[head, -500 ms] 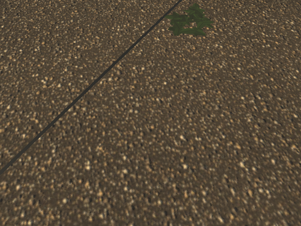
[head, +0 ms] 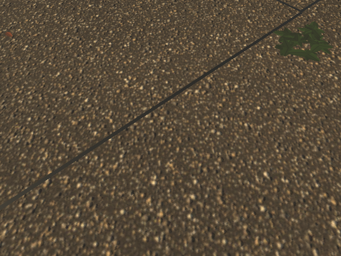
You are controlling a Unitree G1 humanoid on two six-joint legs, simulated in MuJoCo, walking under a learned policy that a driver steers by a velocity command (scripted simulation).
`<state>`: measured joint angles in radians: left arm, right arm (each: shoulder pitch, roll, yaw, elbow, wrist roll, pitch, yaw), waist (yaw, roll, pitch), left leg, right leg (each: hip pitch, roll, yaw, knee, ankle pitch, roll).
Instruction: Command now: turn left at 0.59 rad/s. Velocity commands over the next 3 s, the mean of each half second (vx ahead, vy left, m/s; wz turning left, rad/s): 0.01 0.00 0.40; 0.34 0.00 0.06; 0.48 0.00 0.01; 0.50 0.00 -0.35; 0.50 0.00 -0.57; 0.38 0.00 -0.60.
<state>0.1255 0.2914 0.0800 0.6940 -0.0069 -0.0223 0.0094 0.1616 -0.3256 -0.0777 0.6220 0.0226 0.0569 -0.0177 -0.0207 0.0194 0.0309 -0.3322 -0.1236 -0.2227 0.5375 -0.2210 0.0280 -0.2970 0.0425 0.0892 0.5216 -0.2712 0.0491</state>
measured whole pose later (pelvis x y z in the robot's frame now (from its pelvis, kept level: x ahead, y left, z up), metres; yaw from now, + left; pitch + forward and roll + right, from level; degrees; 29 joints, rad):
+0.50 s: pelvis -0.01 +0.03 +0.00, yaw +11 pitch +1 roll +0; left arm 0.19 0.30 0.05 0.75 0.01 0.01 0.01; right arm 0.18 -0.25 -0.03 0.64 -0.01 0.03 0.00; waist 0.02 -0.04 0.03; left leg -0.24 -0.02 -0.02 0.49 -0.27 0.03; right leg -0.33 -0.06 -0.01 0.76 -0.49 0.06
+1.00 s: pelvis +0.13 +0.00 +0.01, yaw +11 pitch +1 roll +1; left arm 0.30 0.27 0.03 0.79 0.00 -0.09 -0.03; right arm 0.30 -0.31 -0.06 0.73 0.02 -0.06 0.01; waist 0.01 0.04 0.00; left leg -0.46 0.04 -0.02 1.07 -0.32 0.03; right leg -0.22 0.02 -0.03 0.43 -0.24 -0.06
